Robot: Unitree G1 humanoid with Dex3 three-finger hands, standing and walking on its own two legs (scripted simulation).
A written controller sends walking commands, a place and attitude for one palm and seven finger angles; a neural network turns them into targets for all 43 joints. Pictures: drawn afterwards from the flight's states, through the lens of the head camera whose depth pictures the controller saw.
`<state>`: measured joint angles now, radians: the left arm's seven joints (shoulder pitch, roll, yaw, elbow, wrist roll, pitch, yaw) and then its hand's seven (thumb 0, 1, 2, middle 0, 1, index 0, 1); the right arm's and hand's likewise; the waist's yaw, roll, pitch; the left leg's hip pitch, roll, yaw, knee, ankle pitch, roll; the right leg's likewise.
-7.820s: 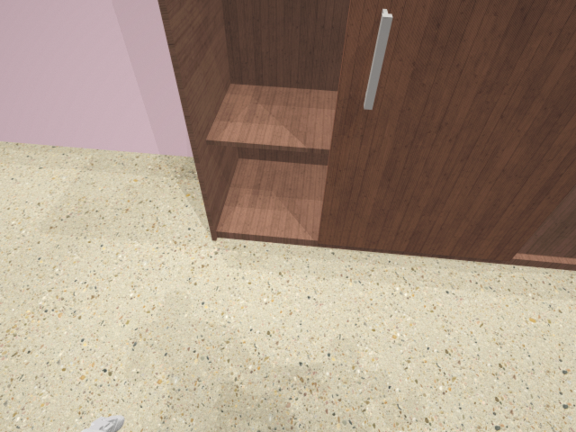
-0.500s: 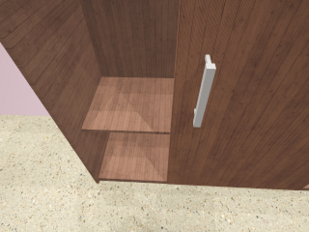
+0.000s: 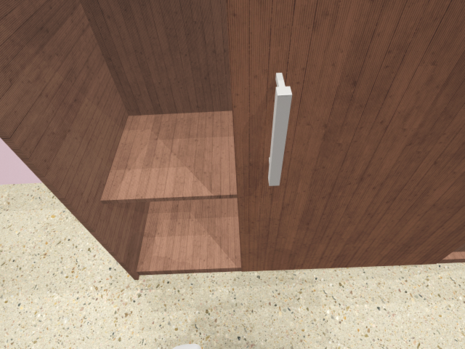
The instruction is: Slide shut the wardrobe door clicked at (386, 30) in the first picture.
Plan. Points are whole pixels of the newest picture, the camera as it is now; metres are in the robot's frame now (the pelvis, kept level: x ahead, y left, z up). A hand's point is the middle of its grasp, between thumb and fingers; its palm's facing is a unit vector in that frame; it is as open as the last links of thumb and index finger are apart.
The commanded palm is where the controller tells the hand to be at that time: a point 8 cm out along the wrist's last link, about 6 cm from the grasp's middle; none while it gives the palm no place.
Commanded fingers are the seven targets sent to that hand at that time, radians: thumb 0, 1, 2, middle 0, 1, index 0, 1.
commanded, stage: come to a stop and stand still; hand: right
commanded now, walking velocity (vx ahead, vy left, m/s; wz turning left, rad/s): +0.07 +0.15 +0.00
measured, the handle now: (276, 135) +0.47 -0.06 +0.10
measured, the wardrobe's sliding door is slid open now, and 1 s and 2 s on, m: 0.45 0.45 0.45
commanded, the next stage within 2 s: look again from close up in 1.20 s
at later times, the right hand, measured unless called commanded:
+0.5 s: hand out of the picture -0.04 -0.15 -0.16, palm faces +0.02 +0.98 -0.19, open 7.4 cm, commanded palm none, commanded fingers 0.00 -0.90 -0.90 0.20 0.30 0.20 0.30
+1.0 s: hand out of the picture -0.04 -0.09 -0.16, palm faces +0.08 +0.98 -0.16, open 7.4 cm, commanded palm none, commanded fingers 0.00 -0.90 -0.90 0.20 0.30 0.20 0.30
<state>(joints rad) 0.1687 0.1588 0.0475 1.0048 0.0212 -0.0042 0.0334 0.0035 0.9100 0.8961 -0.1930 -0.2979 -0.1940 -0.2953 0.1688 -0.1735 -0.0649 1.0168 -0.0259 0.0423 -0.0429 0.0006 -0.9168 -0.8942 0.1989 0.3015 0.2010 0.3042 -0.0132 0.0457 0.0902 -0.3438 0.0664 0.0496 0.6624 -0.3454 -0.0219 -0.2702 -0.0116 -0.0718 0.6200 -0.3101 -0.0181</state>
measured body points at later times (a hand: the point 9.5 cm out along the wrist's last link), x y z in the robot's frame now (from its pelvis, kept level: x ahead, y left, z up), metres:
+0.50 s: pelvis -0.01 +0.02 +0.02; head -0.01 +0.02 +0.47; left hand -0.04 +0.24 -0.15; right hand -0.04 -0.20 -0.14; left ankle -0.06 +0.13 -0.73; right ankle +0.01 -0.09 -0.73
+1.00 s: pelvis +0.00 +0.05 +0.01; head +0.01 +0.06 +0.46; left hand -0.02 +0.25 -0.15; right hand -0.05 -0.14 -0.15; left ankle -0.06 +0.13 -0.73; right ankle +0.01 -0.09 -0.73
